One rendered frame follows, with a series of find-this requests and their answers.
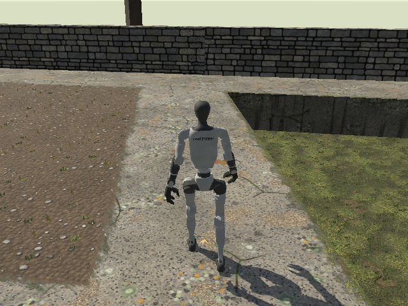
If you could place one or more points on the robot right forearm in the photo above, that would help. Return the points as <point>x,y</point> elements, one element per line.
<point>232,165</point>

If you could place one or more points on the left robot shin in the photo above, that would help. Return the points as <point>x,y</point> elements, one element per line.
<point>190,224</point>

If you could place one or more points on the right robot hand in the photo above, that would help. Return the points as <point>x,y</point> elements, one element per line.
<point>228,174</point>

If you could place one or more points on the left robot upper arm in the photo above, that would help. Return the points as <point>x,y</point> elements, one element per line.
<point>180,145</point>

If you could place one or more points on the right robot foot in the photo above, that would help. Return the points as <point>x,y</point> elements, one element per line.
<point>220,266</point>

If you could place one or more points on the right robot upper arm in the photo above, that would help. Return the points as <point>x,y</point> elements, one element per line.
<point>226,145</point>

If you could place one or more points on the left robot hand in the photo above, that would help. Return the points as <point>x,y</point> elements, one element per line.
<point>168,195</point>

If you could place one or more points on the robot left forearm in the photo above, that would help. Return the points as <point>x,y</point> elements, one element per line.
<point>173,173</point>

